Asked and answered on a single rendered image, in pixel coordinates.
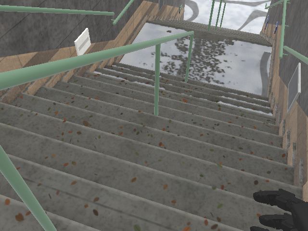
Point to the right robot hand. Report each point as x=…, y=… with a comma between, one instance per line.
x=297, y=221

